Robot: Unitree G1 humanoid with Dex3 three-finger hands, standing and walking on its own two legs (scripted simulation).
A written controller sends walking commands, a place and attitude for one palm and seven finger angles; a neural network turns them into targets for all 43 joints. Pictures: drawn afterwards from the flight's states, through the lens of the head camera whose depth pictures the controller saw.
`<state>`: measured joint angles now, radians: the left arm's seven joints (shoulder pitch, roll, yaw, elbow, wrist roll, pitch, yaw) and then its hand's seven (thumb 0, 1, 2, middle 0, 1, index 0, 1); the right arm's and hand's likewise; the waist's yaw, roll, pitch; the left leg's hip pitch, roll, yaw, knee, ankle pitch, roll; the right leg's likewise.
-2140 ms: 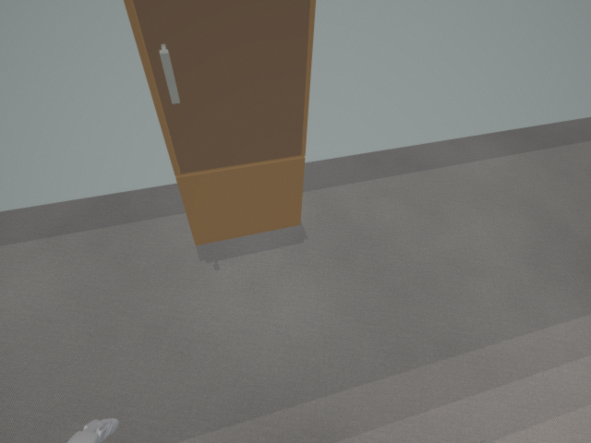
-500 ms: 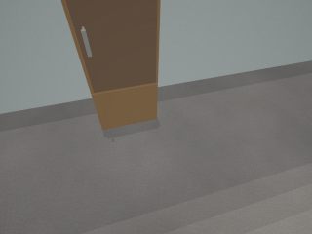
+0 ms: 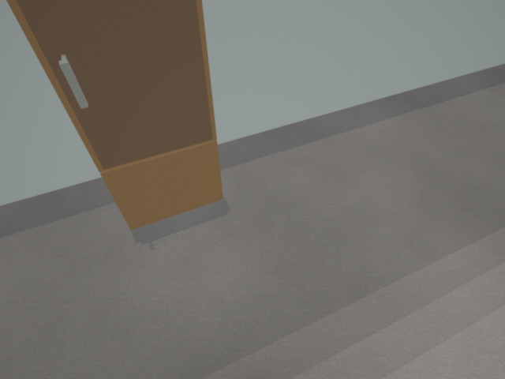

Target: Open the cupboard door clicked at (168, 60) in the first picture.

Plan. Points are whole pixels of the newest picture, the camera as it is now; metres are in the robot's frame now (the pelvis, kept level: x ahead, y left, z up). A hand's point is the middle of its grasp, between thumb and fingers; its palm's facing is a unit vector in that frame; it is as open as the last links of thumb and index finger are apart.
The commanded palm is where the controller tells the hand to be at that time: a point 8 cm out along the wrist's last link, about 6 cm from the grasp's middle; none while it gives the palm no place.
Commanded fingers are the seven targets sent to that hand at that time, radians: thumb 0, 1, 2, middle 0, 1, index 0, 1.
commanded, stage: walk to a spot facing it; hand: left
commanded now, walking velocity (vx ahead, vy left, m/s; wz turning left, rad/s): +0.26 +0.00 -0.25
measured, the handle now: (74, 81) +0.82 +0.55 +0.02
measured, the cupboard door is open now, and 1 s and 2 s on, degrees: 0 0 0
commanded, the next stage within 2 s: turn to face it in 0.04 s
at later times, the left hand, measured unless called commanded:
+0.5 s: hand out of the picture +0.12 +0.17 -0.19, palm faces +0.17 -0.97 -0.15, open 7.4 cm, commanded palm none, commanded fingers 0.00 0.90 0.90 -0.20 -0.30 -0.20 -0.30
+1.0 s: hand (131, 334) +0.22 +0.25 -0.16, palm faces +0.34 -0.91 -0.23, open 7.4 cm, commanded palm none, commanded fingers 0.00 0.90 0.90 -0.20 -0.30 -0.20 -0.30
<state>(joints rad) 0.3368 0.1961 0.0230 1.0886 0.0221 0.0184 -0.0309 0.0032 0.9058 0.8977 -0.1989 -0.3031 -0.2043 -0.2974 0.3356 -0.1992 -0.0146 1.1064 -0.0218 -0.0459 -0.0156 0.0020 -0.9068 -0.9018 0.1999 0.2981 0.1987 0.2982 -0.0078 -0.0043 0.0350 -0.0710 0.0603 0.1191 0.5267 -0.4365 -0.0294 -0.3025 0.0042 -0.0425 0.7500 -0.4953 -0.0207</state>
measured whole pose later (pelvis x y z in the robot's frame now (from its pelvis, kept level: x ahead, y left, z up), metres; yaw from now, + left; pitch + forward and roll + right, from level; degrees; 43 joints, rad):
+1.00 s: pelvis +0.21 +0.03 +0.02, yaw +19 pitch +1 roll -2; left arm 0.17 0.23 0.08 0.95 0.03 0.06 0.02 0.00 0.91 0.90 -0.20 -0.30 -0.20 -0.30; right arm 0.26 -0.18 -0.05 0.97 -0.02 0.01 -0.02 0.00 -0.91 -0.90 0.20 0.30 0.20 0.30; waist -0.04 -0.01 0.04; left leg -0.30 -0.11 -0.06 0.40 -0.11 0.12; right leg -0.43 -0.04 0.01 0.93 -0.38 0.09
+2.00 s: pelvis +0.32 +0.16 +0.02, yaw +27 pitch -1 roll +0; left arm 0.33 0.19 0.07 1.10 0.03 -0.01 0.01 0.00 0.91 0.90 -0.20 -0.30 -0.20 -0.30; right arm 0.18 -0.13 -0.04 1.02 0.00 -0.10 -0.04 -0.05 -0.96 -0.90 0.20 0.30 0.20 0.30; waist 0.03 -0.06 0.03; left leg -0.13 0.01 0.19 0.41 -0.27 0.06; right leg -0.49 -0.10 -0.08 1.12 -0.31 0.02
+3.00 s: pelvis +0.30 +0.21 +0.00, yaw +27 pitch -3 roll +0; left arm 0.32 0.23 0.03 0.93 0.03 0.03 0.01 0.00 0.90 0.90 -0.20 -0.30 -0.21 -0.30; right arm 0.27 -0.23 -0.03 0.89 -0.02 0.00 -0.01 0.00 -0.91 -0.90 0.20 0.30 0.20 0.30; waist 0.00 0.01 0.00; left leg -0.27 -0.03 0.08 0.57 -0.26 0.06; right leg -0.32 -0.04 -0.07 0.57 -0.20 -0.02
